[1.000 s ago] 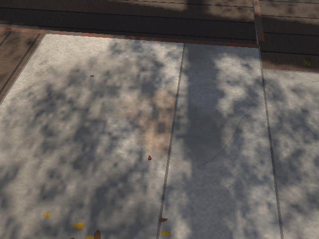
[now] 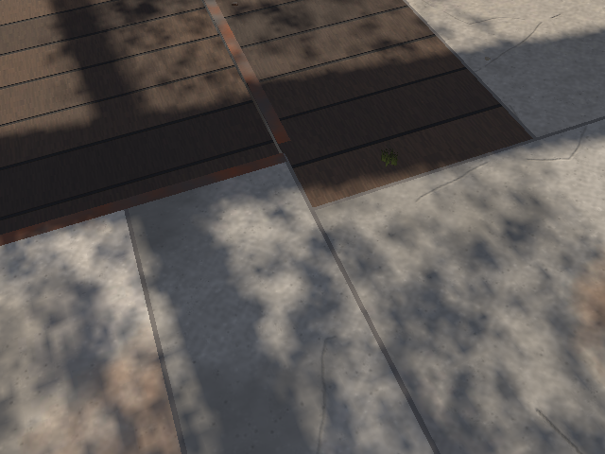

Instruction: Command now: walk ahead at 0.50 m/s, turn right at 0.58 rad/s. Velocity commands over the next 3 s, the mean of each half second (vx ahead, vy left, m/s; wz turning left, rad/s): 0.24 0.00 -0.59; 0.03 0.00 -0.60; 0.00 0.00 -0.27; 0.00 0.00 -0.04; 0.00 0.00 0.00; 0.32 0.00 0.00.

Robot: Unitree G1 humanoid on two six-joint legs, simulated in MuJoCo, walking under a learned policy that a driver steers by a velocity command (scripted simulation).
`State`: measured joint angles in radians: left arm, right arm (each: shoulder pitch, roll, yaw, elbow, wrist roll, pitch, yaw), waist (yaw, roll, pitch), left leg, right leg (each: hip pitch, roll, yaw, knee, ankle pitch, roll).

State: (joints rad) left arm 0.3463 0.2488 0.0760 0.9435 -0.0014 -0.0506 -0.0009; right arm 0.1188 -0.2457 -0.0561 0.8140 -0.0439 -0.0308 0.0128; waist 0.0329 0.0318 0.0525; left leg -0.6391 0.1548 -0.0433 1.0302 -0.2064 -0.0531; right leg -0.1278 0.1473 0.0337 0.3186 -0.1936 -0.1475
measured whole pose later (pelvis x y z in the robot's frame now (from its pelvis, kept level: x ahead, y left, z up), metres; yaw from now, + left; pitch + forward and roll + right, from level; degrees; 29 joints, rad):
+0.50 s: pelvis +0.18 +0.05 -0.01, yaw -18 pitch +0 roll -1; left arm 0.22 0.32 0.08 0.78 0.02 0.06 -0.02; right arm 0.17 -0.24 -0.02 0.75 -0.03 -0.03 -0.03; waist 0.01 -0.04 0.09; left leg -0.33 0.03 0.12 0.43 -0.10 0.06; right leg -0.51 0.05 0.04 1.17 -0.43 0.01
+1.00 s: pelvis +0.16 +0.02 +0.00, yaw -35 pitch +1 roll +2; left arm 0.24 0.29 0.06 0.70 0.01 0.04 -0.01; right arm 0.21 -0.31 -0.06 0.72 -0.02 0.07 -0.01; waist 0.00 0.04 0.04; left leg -0.49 0.01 -0.01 0.97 -0.38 -0.04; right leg -0.25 0.09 0.11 0.43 -0.19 -0.07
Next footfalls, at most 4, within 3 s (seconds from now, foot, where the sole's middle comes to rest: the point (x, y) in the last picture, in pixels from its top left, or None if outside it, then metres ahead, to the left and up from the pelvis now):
0.26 left None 0.33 0.11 -0.78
0.74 right None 0.17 -0.07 -0.78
1.22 left None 0.27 0.10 -0.78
1.52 right None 0.10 -0.04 -0.78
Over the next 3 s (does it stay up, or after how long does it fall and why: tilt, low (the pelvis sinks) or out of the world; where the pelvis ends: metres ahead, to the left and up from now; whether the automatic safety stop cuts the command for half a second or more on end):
stays up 0.30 -0.02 0.00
